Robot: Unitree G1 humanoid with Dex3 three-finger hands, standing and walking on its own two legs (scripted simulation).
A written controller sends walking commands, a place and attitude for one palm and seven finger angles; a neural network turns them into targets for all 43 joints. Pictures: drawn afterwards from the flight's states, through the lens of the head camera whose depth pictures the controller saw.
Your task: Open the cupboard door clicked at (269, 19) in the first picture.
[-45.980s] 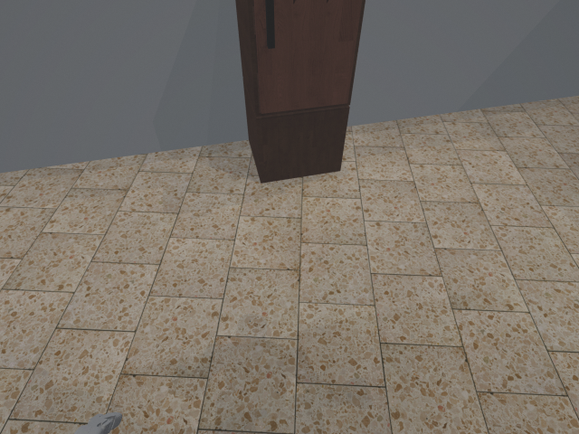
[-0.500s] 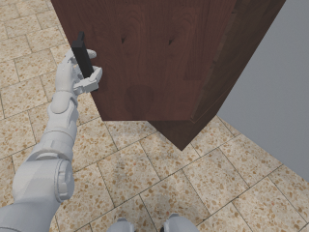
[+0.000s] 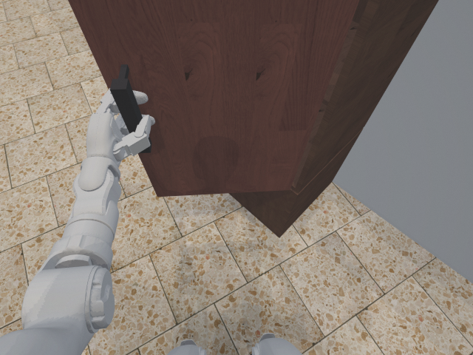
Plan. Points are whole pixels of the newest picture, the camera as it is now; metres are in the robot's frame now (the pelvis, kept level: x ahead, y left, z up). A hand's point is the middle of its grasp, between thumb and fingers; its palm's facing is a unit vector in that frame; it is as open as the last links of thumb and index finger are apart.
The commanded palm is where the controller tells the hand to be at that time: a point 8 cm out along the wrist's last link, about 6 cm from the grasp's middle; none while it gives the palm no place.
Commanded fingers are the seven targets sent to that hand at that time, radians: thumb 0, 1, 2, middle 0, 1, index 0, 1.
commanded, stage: pull the door open along its arc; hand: left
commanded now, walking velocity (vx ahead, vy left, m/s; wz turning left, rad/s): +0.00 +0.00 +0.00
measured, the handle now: (135, 111) +0.53 +0.16 +0.08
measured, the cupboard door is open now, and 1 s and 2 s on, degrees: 48 89 83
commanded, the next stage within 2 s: open thumb and fingers to let go in 0.90 s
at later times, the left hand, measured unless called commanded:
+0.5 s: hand (177, 208) +0.33 +0.07 +0.09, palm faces +0.28 -0.96 +0.07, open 6.5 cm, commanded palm +0.27 +0.13 +0.08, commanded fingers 0.00 0.90 0.90 -0.40 -1.35 -0.40 -1.35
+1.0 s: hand (219, 253) +0.26 +0.01 +0.09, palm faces +0.25 -0.97 -0.03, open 6.6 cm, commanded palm +0.21 +0.06 +0.08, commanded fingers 0.00 0.83 0.87 -0.40 -1.34 -0.40 -1.34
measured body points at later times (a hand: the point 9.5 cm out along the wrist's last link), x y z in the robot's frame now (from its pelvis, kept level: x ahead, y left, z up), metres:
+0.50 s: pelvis +0.01 -0.01 +0.01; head +0.04 -0.02 +0.46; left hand +0.30 +0.12 +0.08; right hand +0.19 -0.22 -0.08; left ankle +0.00 +0.10 -0.69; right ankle +0.00 -0.08 -0.69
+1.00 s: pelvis +0.01 -0.05 +0.01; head +0.02 -0.08 +0.46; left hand +0.24 +0.06 +0.09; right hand +0.19 -0.26 -0.08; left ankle +0.00 +0.10 -0.69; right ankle +0.00 -0.08 -0.69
